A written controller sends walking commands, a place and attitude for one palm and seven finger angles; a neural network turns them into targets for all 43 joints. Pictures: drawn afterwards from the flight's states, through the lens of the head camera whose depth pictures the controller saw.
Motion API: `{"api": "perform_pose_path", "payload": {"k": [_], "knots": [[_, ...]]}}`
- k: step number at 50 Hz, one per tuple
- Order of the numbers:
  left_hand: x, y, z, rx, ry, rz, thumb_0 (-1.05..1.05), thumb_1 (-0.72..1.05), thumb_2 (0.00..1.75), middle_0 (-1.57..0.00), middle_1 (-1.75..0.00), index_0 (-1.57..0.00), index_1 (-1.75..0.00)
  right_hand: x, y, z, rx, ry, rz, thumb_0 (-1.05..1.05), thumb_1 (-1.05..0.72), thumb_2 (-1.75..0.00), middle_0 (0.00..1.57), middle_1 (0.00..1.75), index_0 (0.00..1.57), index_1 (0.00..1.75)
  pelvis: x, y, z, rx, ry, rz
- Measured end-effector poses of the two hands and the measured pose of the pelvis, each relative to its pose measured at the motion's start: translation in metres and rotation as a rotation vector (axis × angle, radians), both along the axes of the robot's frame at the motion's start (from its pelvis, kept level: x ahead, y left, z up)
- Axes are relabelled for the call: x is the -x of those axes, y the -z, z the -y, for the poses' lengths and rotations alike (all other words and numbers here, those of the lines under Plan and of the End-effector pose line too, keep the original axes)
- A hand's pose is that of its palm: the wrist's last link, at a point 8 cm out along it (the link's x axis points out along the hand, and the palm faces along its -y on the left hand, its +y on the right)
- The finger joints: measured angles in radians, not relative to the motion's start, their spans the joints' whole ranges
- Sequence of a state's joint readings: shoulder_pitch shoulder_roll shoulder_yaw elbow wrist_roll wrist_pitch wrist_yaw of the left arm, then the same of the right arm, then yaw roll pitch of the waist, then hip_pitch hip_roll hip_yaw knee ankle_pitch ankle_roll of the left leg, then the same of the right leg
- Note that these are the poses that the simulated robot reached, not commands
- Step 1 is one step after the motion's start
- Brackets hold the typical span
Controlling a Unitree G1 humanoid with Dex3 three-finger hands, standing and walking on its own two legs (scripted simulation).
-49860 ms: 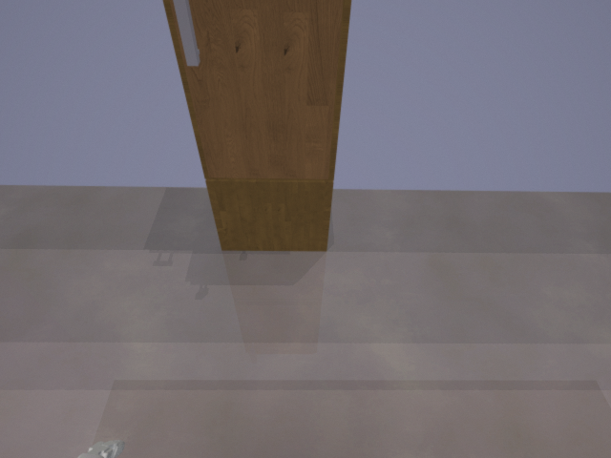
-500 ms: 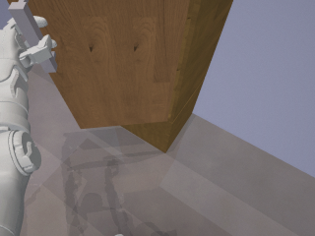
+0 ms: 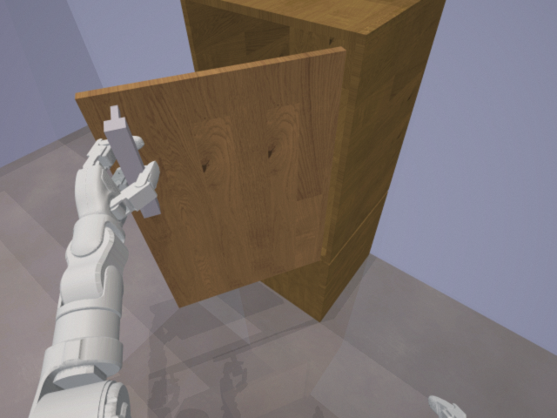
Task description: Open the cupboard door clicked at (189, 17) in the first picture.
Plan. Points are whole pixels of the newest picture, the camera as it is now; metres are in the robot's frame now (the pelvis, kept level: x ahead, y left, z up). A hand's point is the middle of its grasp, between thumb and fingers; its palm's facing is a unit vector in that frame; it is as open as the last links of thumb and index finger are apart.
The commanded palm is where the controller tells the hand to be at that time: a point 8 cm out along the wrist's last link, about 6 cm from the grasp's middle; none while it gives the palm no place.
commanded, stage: pull the door open along its arc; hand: left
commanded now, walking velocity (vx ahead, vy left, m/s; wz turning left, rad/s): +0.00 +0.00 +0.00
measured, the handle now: (134, 163) +0.45 +0.22 +0.16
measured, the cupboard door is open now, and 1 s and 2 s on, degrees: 59 80 81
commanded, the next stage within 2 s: open thumb and fingers to let go in 0.46 s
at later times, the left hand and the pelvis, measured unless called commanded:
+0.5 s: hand (201, 238) +0.30 +0.10 +0.16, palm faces +0.42 -0.91 +0.04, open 6.7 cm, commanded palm +0.24 +0.14 +0.15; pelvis -0.01 -0.03 +0.01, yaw +3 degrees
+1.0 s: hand (191, 240) +0.30 +0.11 +0.16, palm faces +0.43 -0.90 +0.03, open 11.0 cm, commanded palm +0.26 +0.15 +0.15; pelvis -0.02 -0.02 +0.01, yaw +4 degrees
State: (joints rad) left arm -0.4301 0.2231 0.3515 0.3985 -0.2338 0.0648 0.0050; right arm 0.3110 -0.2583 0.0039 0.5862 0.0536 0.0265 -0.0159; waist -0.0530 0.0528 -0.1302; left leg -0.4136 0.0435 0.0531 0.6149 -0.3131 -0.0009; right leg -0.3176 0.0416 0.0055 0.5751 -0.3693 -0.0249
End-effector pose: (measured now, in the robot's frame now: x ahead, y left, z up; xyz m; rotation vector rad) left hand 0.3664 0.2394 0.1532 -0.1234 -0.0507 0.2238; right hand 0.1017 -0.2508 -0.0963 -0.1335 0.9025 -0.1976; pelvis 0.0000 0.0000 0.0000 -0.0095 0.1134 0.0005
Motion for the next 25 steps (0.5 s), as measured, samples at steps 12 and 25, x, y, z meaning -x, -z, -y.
{"api": "perform_pose_path", "payload": {"k": [12,25], "knots": [[0.067,-0.007,0.058,-0.073,-0.247,-0.074,-0.01,0.6,0.72,-0.34,-1.29,-0.34,-1.31,-0.077,-0.029,-0.025,-0.044,-0.155,0.204,0.01,-0.91,-0.9,0.21,0.3,0.2,0.3,0.01,-0.005,0.018,-0.02,-0.031,0.093],[0.109,-0.007,0.103,-0.077,-0.206,-0.062,0.0,0.6,0.72,-0.32,-1.32,-0.32,-1.32,-0.064,-0.018,-0.008,-0.018,-0.176,0.133,0.01,-0.91,-0.9,0.21,0.3,0.2,0.3,0.012,-0.008,0.032,-0.026,-0.056,0.167]]}}
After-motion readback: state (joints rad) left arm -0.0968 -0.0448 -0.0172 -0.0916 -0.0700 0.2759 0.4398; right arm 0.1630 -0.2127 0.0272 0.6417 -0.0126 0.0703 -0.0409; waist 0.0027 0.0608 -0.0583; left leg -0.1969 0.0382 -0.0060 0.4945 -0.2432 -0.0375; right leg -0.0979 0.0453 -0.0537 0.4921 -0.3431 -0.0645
